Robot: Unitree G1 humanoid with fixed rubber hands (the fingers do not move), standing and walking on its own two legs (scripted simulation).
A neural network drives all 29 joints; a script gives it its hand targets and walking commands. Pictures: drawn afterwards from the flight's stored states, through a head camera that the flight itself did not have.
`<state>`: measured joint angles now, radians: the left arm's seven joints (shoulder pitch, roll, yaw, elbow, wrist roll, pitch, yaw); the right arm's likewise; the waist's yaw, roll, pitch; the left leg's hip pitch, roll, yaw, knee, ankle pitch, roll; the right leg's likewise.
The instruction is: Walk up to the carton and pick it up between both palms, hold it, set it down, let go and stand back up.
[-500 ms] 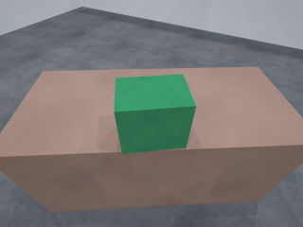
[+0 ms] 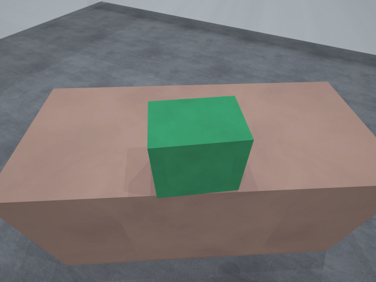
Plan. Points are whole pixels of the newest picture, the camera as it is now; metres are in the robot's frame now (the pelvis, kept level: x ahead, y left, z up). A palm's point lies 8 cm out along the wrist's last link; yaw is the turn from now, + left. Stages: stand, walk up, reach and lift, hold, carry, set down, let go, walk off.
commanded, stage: stand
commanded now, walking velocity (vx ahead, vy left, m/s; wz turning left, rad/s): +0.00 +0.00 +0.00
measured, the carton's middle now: (195, 147) +0.50 +0.00 -0.03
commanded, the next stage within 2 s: none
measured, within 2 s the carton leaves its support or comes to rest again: neither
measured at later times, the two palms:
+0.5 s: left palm out of the picture +0.08 +0.28 -0.13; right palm out of the picture +0.09 -0.27 -0.12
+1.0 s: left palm out of the picture +0.10 +0.28 -0.14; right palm out of the picture +0.10 -0.27 -0.13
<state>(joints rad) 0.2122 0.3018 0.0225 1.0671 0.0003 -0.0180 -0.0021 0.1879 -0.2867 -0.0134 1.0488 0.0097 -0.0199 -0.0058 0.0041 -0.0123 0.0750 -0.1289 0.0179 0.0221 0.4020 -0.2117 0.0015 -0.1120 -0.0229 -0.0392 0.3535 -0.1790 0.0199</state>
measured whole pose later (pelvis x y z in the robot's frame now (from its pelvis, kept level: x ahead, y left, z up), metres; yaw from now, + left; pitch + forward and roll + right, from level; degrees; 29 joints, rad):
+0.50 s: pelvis +0.05 +0.00 +0.00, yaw +0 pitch -2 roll +0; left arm 0.17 0.28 0.03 1.13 0.00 -0.03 0.02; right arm 0.17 -0.27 -0.02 1.11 0.01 -0.02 -0.03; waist 0.00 -0.01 0.07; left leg -0.05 0.00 0.02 0.34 -0.24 0.01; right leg -0.04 -0.03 -0.04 0.30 -0.22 0.03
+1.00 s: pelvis +0.07 +0.00 +0.00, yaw +0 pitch -2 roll +0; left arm 0.17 0.27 0.04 1.14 0.00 -0.02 0.04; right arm 0.19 -0.26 -0.03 1.12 0.00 -0.02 -0.04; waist 0.00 -0.01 0.06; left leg -0.02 0.00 0.02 0.34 -0.28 0.01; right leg -0.02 -0.04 -0.04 0.31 -0.26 0.03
